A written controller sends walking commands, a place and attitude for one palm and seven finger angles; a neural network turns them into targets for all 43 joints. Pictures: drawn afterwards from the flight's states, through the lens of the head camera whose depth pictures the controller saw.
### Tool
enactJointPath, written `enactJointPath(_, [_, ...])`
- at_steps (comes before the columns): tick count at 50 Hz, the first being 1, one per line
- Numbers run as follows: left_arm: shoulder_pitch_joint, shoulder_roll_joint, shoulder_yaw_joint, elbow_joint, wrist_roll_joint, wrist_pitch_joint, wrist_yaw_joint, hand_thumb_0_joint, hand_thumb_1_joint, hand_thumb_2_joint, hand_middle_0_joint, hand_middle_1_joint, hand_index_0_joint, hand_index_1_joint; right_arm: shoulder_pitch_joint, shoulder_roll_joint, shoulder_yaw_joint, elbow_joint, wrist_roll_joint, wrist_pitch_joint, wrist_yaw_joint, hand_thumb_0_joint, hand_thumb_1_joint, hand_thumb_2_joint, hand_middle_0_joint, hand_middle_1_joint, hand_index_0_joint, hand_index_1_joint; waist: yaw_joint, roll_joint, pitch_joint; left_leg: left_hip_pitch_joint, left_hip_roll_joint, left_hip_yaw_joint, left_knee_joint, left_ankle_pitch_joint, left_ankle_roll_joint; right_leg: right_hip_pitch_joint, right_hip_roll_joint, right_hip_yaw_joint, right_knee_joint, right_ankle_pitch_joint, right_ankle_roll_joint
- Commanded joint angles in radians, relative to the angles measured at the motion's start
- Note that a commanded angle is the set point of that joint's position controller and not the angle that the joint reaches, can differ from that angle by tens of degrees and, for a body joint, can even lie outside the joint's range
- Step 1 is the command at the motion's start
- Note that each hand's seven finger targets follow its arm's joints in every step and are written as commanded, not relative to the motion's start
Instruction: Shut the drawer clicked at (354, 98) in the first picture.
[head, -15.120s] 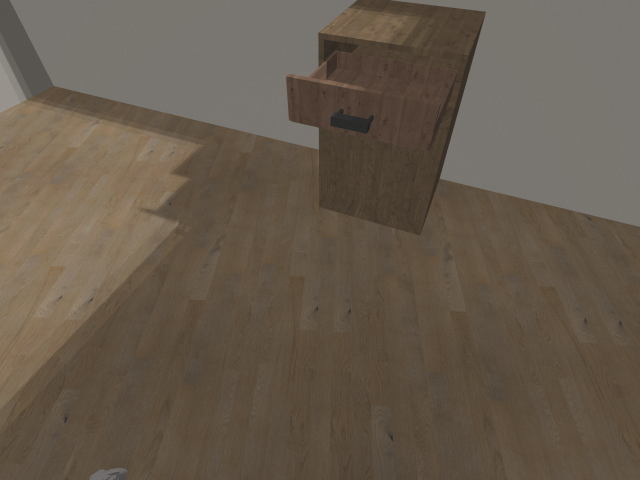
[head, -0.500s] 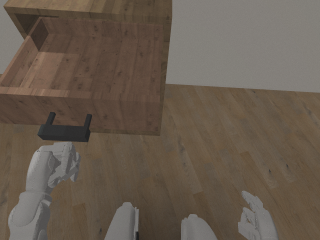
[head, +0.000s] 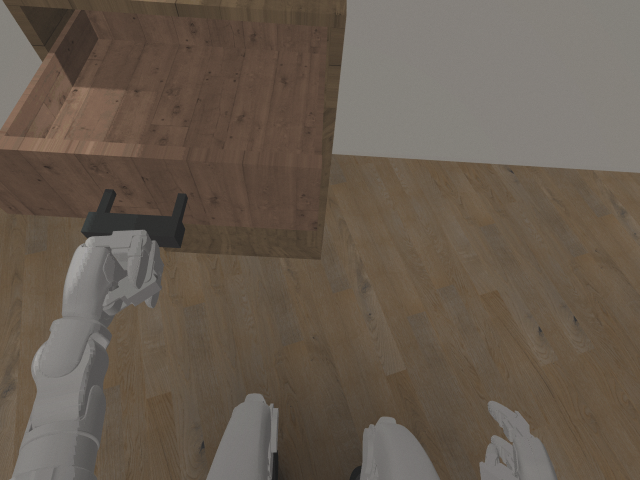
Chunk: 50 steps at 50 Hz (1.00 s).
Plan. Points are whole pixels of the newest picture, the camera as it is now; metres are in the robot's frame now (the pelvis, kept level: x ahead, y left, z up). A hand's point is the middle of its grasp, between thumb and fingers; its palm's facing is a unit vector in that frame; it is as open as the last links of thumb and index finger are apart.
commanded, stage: push the drawer shut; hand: left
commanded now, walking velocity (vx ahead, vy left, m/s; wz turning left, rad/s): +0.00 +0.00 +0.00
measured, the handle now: (140, 214) +0.42 +0.25 +0.04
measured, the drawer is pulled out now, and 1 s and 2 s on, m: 0.27 0.14 0.03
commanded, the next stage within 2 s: none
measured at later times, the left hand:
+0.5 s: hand (167, 231) +0.40 +0.21 +0.03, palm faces -0.01 -1.00 -0.05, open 3.2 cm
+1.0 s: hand (177, 188) +0.46 +0.22 +0.03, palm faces -0.01 -1.00 -0.04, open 3.1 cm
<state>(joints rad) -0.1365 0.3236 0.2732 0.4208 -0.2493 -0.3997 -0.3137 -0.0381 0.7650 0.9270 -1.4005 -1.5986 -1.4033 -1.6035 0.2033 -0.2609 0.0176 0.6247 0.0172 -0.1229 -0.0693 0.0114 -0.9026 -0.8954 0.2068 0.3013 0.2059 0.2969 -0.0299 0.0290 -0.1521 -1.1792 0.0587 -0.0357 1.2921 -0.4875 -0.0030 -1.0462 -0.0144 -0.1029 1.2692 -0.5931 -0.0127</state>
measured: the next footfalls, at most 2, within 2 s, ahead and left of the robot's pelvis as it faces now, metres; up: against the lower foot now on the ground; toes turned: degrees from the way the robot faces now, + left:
none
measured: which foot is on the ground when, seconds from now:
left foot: down 0.00-1.00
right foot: down 0.00-1.00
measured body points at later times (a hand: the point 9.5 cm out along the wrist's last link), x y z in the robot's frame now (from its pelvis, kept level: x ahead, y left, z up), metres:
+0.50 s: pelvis +0.00 +0.01 +0.00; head +0.11 +0.03 +0.44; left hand +0.39 +0.27 +0.04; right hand +0.10 -0.26 -0.11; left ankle +0.06 +0.12 -0.62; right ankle +0.01 -0.12 -0.62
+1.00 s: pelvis -0.01 +0.00 -0.01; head +0.13 +0.03 +0.42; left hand +0.46 +0.27 +0.04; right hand +0.06 -0.27 -0.12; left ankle +0.06 +0.12 -0.62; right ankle +0.01 -0.12 -0.62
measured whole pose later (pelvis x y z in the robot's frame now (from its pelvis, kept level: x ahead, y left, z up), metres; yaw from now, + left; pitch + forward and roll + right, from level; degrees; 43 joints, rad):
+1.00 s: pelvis -0.01 +0.00 -0.01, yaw -2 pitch +25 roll -4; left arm -0.71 0.48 0.38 1.01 -0.14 -0.44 -0.32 0.01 0.78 0.93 -1.40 -1.60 -1.40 -1.60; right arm 0.27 -0.27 0.04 0.66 0.00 -0.03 -0.04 0.01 -0.90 -0.90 0.21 0.30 0.21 0.30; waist -0.11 0.02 -0.14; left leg -1.28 0.08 -0.03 1.32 -0.48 0.00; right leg -1.15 0.00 -0.09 1.29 -0.58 -0.01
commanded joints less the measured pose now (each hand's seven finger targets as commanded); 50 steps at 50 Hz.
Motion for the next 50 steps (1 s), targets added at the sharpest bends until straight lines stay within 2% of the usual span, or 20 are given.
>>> enactJointPath(1, [-0.401,0.192,0.053,-0.185,-0.011,-0.055,0.022,0.000,0.900,0.900,-1.400,-1.600,-1.400,-1.600,0.045,-0.156,-0.059,-0.105,0.002,-0.043,-0.014,0.000,-0.900,-0.900,0.200,0.300,0.200,0.300,-0.055,0.081,-0.380,0.396,-0.027,-0.026,-0.176,0.107,0.027,0.051,0.037,0.063,-0.223,0.141,-0.009])
enactJointPath(3, [-0.446,0.197,0.052,-0.137,-0.004,-0.052,0.027,0.000,0.900,0.900,-1.400,-1.600,-1.400,-1.600,0.048,-0.156,-0.054,-0.101,0.004,-0.038,-0.015,0.000,-0.900,-0.900,0.200,0.300,0.200,0.300,-0.063,0.063,-0.346,0.368,-0.028,-0.024,-0.179,0.082,0.028,0.052,0.038,0.067,-0.232,0.123,-0.009])
enactJointPath(5, [-0.483,0.209,0.064,-0.105,0.001,-0.057,0.031,0.000,0.900,0.900,-1.400,-1.600,-1.400,-1.600,0.055,-0.158,-0.054,-0.099,0.003,-0.034,-0.015,0.000,-0.900,-0.900,0.200,0.300,0.200,0.300,-0.064,0.041,-0.357,0.364,-0.029,-0.025,-0.176,0.084,0.030,0.052,0.040,0.066,-0.226,0.123,-0.009])
enactJointPath(10, [-0.525,0.223,0.070,-0.068,0.016,-0.070,0.039,0.000,0.900,0.900,-1.400,-1.600,-1.400,-1.600,0.072,-0.159,-0.054,-0.098,0.000,-0.022,-0.007,0.000,-0.900,-0.900,0.200,0.300,0.200,0.300,-0.050,0.107,-0.391,0.415,-0.027,-0.032,-0.190,0.110,0.021,0.039,0.040,0.057,-0.218,0.142,-0.017])
enactJointPath(12, [-0.557,0.217,0.064,-0.051,0.018,-0.074,0.046,0.000,0.900,0.900,-1.400,-1.600,-1.400,-1.600,0.079,-0.160,-0.056,-0.094,-0.001,-0.014,-0.004,0.000,-0.900,-0.900,0.200,0.300,0.200,0.300,-0.059,0.085,-0.389,0.419,-0.026,-0.032,-0.193,0.110,0.022,0.038,0.040,0.060,-0.225,0.147,-0.013])
enactJointPath(14, [-0.573,0.202,0.044,-0.027,0.026,-0.076,0.047,0.000,0.900,0.900,-1.400,-1.600,-1.400,-1.600,0.090,-0.161,-0.055,-0.096,-0.001,-0.011,0.000,0.000,-0.900,-0.900,0.200,0.300,0.200,0.300,-0.065,0.099,-0.377,0.434,-0.025,-0.042,-0.197,0.111,0.022,0.011,0.044,0.050,-0.217,0.145,-0.017])
enactJointPath(17, [-0.589,0.259,0.097,0.020,0.034,-0.083,0.053,0.000,0.900,0.900,-1.400,-1.600,-1.400,-1.600,0.100,-0.166,-0.057,-0.086,-0.003,0.004,0.001,0.000,-0.900,-0.900,0.200,0.300,0.200,0.300,-0.058,0.060,-0.385,0.403,-0.024,-0.032,-0.193,0.120,0.023,0.050,0.042,0.060,-0.224,0.155,-0.014])
enactJointPath(18, [-0.608,0.236,0.079,0.033,0.033,-0.084,0.051,0.000,0.900,0.900,-1.400,-1.600,-1.400,-1.600,0.099,-0.162,-0.055,-0.087,-0.003,0.006,0.003,0.000,-0.900,-0.900,0.200,0.300,0.200,0.300,-0.067,0.060,-0.378,0.394,-0.027,-0.026,-0.190,0.113,0.026,0.048,0.042,0.063,-0.229,0.151,-0.011])
enactJointPath(19, [-0.629,0.265,0.099,0.029,0.036,-0.092,0.051,0.000,0.900,0.900,-1.400,-1.600,-1.400,-1.600,0.106,-0.165,-0.056,-0.086,-0.004,0.006,0.003,0.000,-0.900,-0.900,0.200,0.300,0.200,0.300,-0.061,0.075,-0.388,0.400,-0.025,-0.031,-0.184,0.128,0.025,0.047,0.045,0.060,-0.218,0.162,-0.016])
enactJointPath(25, [-0.674,0.271,0.107,0.066,0.042,-0.113,0.047,0.000,0.900,0.900,-1.400,-1.600,-1.400,-1.600,0.123,-0.165,-0.057,-0.074,-0.008,0.023,0.009,0.000,-0.900,-0.900,0.200,0.300,0.200,0.300,-0.063,0.101,-0.424,0.437,-0.023,-0.031,-0.182,0.170,0.022,0.040,0.044,0.060,-0.215,0.190,-0.015])
enactJointPath(27, [-0.724,0.259,0.088,0.102,0.044,-0.115,0.045,0.000,0.900,0.900,-1.400,-1.600,-1.400,-1.600,0.125,-0.164,-0.055,-0.066,-0.007,0.029,0.009,0.000,-0.900,-0.900,0.200,0.300,0.200,0.300,-0.080,0.089,-0.392,0.421,-0.022,-0.033,-0.183,0.149,0.023,0.025,0.045,0.061,-0.220,0.176,-0.013])
enactJointPath(29, [-0.772,0.286,0.103,0.145,0.048,-0.117,0.043,0.000,0.900,0.900,-1.400,-1.600,-1.400,-1.600,0.134,-0.168,-0.052,-0.061,-0.008,0.030,0.008,0.000,-0.900,-0.900,0.200,0.300,0.200,0.300,-0.088,0.079,-0.365,0.387,-0.023,-0.036,-0.176,0.113,0.027,0.012,0.049,0.062,-0.217,0.151,-0.015])
enactJointPath(31, [-0.816,0.301,0.111,0.169,0.055,-0.121,0.041,0.000,0.900,0.900,-1.400,-1.600,-1.400,-1.600,0.141,-0.171,-0.054,-0.050,-0.009,0.035,0.006,0.000,-0.900,-0.900,0.200,0.300,0.200,0.300,-0.092,0.089,-0.396,0.401,-0.021,-0.035,-0.169,0.128,0.027,0.006,0.046,0.064,-0.212,0.160,-0.013])
enactJointPath(35, [-0.892,0.282,0.083,0.219,0.060,-0.123,0.027,0.000,0.900,0.900,-1.400,-1.600,-1.400,-1.600,0.155,-0.172,-0.051,-0.041,-0.012,0.038,0.008,0.000,-0.900,-0.900,0.200,0.300,0.200,0.300,-0.106,0.120,-0.407,0.430,-0.023,-0.044,-0.166,0.121,0.026,-0.035,0.048,0.059,-0.205,0.155,-0.016])
enactJointPath(37, [-0.930,0.327,0.110,0.236,0.063,-0.125,0.026,0.000,0.900,0.900,-1.400,-1.600,-1.400,-1.600,0.162,-0.178,-0.051,-0.036,-0.014,0.042,0.006,0.000,-0.900,-0.900,0.200,0.300,0.200,0.300,-0.104,0.109,-0.433,0.425,-0.020,-0.047,-0.156,0.127,0.027,-0.029,0.048,0.063,-0.200,0.157,-0.016])
enactJointPath(39, [-0.963,0.306,0.090,0.255,0.062,-0.124,0.023,0.000,0.900,0.900,-1.400,-1.600,-1.400,-1.600,0.170,-0.178,-0.051,-0.034,-0.015,0.042,0.008,0.000,-0.900,-0.900,0.200,0.300,0.200,0.300,-0.117,0.111,-0.444,0.430,-0.022,-0.049,-0.145,0.141,0.032,-0.045,0.050,0.060,-0.193,0.167,-0.016])
enactJointPath(42, [-1.000,0.380,0.141,0.302,0.071,-0.120,0.023,0.000,0.900,0.900,-1.400,-1.600,-1.400,-1.600,0.179,-0.182,-0.047,-0.027,-0.016,0.052,0.007,0.000,-0.900,-0.900,0.200,0.300,0.200,0.300,-0.111,0.104,-0.462,0.384,-0.021,-0.038,-0.127,0.151,0.034,-0.010,0.051,0.071,-0.191,0.175,-0.013])
enactJointPath(45, [-1.018,0.378,0.137,0.340,0.077,-0.115,0.015,0.000,0.900,0.900,-1.400,-1.600,-1.400,-1.600,0.187,-0.180,-0.045,-0.030,-0.017,0.058,0.014,0.000,-0.900,-0.900,0.200,0.300,0.200,0.300,-0.115,0.125,-0.464,0.390,-0.020,-0.037,-0.121,0.168,0.034,-0.026,0.055,0.070,-0.187,0.184,-0.015])
enactJointPath(48, [-1.056,0.443,0.177,0.380,0.082,-0.105,0.015,0.000,0.900,0.900,-1.400,-1.600,-1.400,-1.600,0.196,-0.185,-0.041,-0.025,-0.018,0.066,0.013,0.000,-0.900,-0.900,0.200,0.300,0.200,0.300,-0.124,0.093,-0.448,0.325,-0.018,-0.029,-0.104,0.157,0.040,0.001,0.055,0.082,-0.188,0.183,-0.010])
enactJointPath(50, [-1.052,0.455,0.187,0.420,0.088,-0.099,0.009,0.000,0.900,0.900,-1.400,-1.600,-1.400,-1.600,0.203,-0.184,-0.039,-0.028,-0.018,0.071,0.016,0.000,-0.900,-0.900,0.200,0.300,0.200,0.300,-0.128,0.089,-0.444,0.296,-0.016,-0.024,-0.094,0.157,0.042,0.005,0.058,0.087,-0.187,0.185,-0.008])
